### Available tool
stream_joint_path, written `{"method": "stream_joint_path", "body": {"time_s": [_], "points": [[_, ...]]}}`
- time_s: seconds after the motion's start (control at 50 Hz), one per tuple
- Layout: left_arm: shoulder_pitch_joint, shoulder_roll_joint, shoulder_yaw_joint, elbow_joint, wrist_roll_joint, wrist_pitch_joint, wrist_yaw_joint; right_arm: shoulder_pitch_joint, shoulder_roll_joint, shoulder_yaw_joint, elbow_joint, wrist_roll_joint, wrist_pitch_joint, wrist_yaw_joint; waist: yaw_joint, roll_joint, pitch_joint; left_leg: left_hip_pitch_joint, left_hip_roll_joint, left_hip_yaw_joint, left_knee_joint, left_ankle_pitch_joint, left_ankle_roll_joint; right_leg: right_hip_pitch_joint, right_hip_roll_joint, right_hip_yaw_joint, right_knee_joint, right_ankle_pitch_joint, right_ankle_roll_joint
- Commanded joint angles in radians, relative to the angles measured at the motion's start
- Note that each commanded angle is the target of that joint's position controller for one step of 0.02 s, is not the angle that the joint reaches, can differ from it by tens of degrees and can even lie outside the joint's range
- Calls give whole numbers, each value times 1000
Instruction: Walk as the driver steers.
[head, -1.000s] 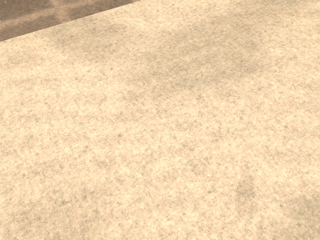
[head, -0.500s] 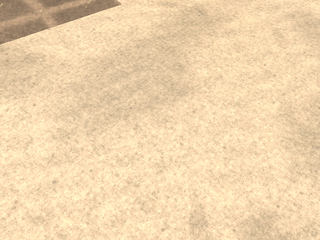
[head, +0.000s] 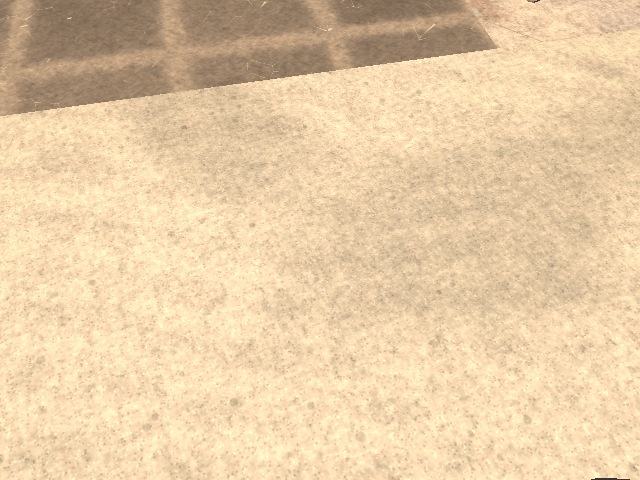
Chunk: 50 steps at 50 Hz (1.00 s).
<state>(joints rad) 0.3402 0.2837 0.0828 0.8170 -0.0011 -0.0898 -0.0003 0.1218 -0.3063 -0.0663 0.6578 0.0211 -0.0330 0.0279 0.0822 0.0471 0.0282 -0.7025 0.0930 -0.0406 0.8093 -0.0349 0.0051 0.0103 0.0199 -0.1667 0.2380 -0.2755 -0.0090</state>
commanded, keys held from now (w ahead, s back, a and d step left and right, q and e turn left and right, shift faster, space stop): w+q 0.24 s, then w+e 0.76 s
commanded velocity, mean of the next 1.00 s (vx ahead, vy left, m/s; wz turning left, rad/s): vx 0.50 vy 0.00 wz -0.05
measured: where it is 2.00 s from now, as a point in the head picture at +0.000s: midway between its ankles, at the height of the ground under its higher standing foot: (404, 220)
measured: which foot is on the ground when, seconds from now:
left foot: up 0.00-0.12, down 0.14-0.68, up 0.70-1.00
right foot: down 0.00-0.16, up 0.18-0.66, down 0.68-1.00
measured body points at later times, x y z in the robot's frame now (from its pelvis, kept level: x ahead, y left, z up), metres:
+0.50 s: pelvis +0.29 +0.06 +0.01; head +0.31 +0.07 +0.45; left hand +0.41 +0.34 -0.10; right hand +0.42 -0.20 -0.10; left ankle +0.22 +0.13 -0.74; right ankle +0.50 -0.09 -0.67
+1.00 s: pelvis +0.59 +0.03 +0.01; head +0.63 +0.01 +0.45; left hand +0.69 +0.30 -0.10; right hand +0.77 -0.25 -0.08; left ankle +0.76 +0.20 -0.68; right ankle +0.56 -0.04 -0.74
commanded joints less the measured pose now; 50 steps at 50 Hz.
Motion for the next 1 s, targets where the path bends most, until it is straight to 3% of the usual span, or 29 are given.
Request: {"method": "stream_joint_path", "body": {"time_s": [0.02,0.06,0.1,0.12,0.14,0.16,0.18,0.2,0.22,0.24,0.26,0.28,0.36,0.46,0.52,0.58,0.64,0.66,0.68,0.7,0.72,0.74,0.76,0.78,0.8,0.82,0.88,0.94,1.0], "points": [[-62,170,37,-63,-14,-11,5,-87,-19,8,-94,2,-12,23,-19,-84,62,45,-1,34,-114,52,26,-53,-280,61,-86,361,-141],[-42,192,43,-49,-24,1,5,-118,-36,3,-120,2,-11,32,-22,-90,63,59,-23,65,-157,-13,56,14,-297,32,-36,476,-124],[-35,227,51,-47,-29,16,12,-75,-74,-17,-127,-2,-5,34,-65,-126,3,176,-94,129,-167,-122,98,61,-294,-6,112,822,-103],[-37,235,52,-49,-31,26,16,33,-109,-38,-105,0,-1,32,-131,-130,-61,321,-142,157,-192,-141,127,47,-278,-30,274,948,-87],[-34,216,42,-55,-30,29,21,204,-163,-71,-63,4,6,19,-218,-110,-149,582,-176,144,-238,-95,166,-71,-243,-54,501,911,-55],[11,127,10,-80,12,23,21,321,-253,-95,-40,12,18,-4,-223,82,-243,891,22,-164,-232,-36,237,-363,-176,-52,850,294,-7],[55,60,-22,-140,11,-8,6,265,-312,-91,-79,13,2,2,-132,244,-409,1131,243,-779,-428,-313,448,-708,28,140,1165,-333,36],[-71,174,2,-152,-25,-37,-7,277,-218,-67,-87,4,-9,9,-211,75,-391,1105,231,-762,-516,-387,387,-810,-26,281,1194,-265,19],[-135,175,0,-178,-47,-49,-11,244,-183,-55,-75,-2,-20,9,-196,49,-245,979,199,-619,-524,-332,346,-843,-60,262,1139,-179,1],[-140,154,-6,-174,-28,-53,-2,182,-161,-46,-78,-2,-27,8,-142,-49,-154,818,156,-507,-522,-202,315,-796,-105,260,1048,-106,2],[-116,158,-2,-154,-8,-46,4,120,-113,-31,-83,-9,-29,3,-101,-47,-122,704,128,-399,-526,-70,292,-723,-145,255,966,-60,9],[-83,155,-1,-138,-6,-32,0,89,-93,-21,-91,-24,-32,-1,-74,-12,-108,623,110,-345,-546,19,286,-655,-165,251,944,-31,15],[-89,103,-17,-123,-1,9,0,113,-111,-20,-33,-24,-55,-10,-70,-8,-61,513,90,-175,-613,196,281,-641,-177,213,824,87,56],[-222,72,-33,-145,-14,4,-16,142,-118,-13,17,-28,-60,-20,-131,2,6,534,46,-19,-659,101,206,-637,-147,193,510,411,40],[-293,67,-38,-173,-25,0,-33,183,-140,-19,53,-25,-60,-19,-168,-4,41,619,93,2,-669,61,198,-654,-118,192,404,441,18],[-336,71,-37,-206,-23,-1,-55,206,-145,-25,83,-18,-45,-22,-177,-11,62,761,143,17,-620,137,185,-727,-97,194,348,339,-19],[-283,94,-26,-220,-15,4,-68,180,-171,-35,83,-12,-23,-36,-129,23,8,834,153,56,-480,503,148,-640,-39,132,333,175,-69],[-205,124,-9,-208,-12,9,-65,168,-183,-38,78,-14,-14,-43,-84,38,-53,834,138,79,-362,685,130,-528,2,97,337,136,-90],[-63,168,17,-177,-13,12,-57,155,-176,-34,69,-14,-5,-52,-4,18,-137,769,97,125,-160,753,98,-322,44,80,297,178,-122],[94,248,43,-157,-16,19,-43,180,-141,-16,46,-34,-11,-61,51,-86,-255,536,56,149,147,470,55,-9,-100,304,306,251,-190],[102,313,53,-159,-25,14,-45,306,-18,24,15,-51,-39,-39,-49,-336,-367,92,-172,73,487,-459,-13,344,-328,859,214,41,-382],[135,208,28,-169,-27,14,-42,214,-105,12,21,-25,-72,-21,31,-228,-414,-27,-149,-90,577,-522,-1,405,-334,972,103,-81,-365],[87,182,20,-173,-18,14,-35,117,-140,3,-17,10,-92,-10,41,-175,-271,-94,-100,-87,563,-435,14,306,-312,831,79,-44,-323],[27,179,18,-187,-15,15,-31,70,-128,10,-32,3,-104,-13,12,-65,-184,-79,-58,-71,491,-362,19,166,-277,735,71,49,-300],[-26,164,13,-199,-12,18,-29,47,-128,5,-38,-21,-107,-19,-23,-22,-116,-40,-32,-62,407,-322,10,39,-247,664,55,172,-293],[-55,149,6,-213,0,17,-25,63,-130,1,-41,-29,-100,-21,-58,-48,-101,26,-14,-68,370,-298,1,-45,-221,620,34,261,-293],[-80,149,5,-212,-9,17,-13,105,-102,6,-31,-39,-72,-27,-97,-83,-66,72,-5,-38,248,-277,-50,-174,-182,529,-4,381,-302],[-58,181,15,-194,-15,23,5,12,-66,21,-54,-43,-63,-32,-71,-92,-30,98,-28,-12,41,-100,-88,-262,-123,442,-11,385,-267],[-16,186,18,-173,-21,37,15,-96,-46,29,-72,-34,-72,-24,-22,-119,-33,192,-80,-2,-173,92,-92,-292,-83,423,18,303,-216]]}}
